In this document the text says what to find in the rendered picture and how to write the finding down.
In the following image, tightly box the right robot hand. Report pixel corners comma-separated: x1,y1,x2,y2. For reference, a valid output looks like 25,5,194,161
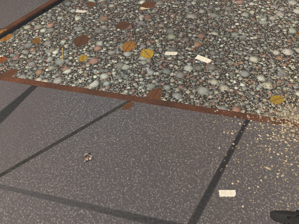
270,210,299,224

